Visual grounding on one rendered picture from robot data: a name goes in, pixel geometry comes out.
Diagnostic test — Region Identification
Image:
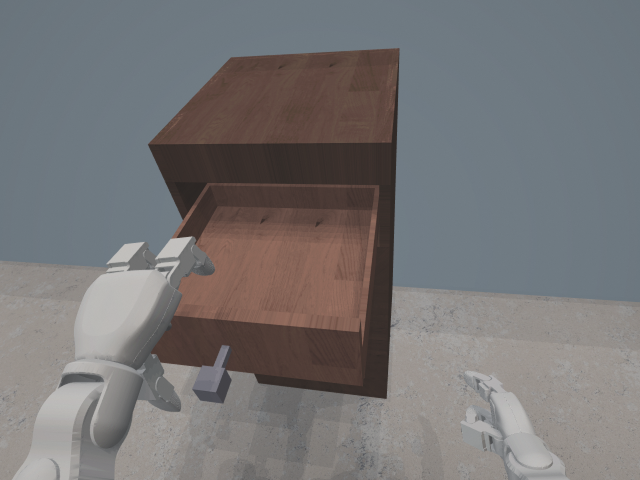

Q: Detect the left robot hand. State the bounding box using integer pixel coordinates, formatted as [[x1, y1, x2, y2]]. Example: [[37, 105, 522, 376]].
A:
[[74, 236, 215, 412]]

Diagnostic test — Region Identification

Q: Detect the robot right forearm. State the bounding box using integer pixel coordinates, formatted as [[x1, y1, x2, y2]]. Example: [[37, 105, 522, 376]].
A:
[[502, 433, 570, 480]]

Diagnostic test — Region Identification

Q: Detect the handle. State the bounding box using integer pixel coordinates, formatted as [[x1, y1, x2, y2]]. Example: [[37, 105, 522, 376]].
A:
[[192, 345, 232, 404]]

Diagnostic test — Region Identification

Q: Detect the right robot hand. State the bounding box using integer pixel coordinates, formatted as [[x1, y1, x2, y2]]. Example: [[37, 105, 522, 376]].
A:
[[460, 371, 536, 459]]

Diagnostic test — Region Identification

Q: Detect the robot left forearm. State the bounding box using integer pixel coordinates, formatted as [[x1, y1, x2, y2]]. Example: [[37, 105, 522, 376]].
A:
[[12, 359, 143, 480]]

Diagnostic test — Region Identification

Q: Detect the cabinet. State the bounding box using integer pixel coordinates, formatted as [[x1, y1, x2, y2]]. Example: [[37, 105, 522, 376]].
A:
[[148, 48, 400, 399]]

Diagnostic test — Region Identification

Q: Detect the drawer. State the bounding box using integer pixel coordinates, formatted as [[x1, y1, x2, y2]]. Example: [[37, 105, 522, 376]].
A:
[[151, 183, 379, 386]]

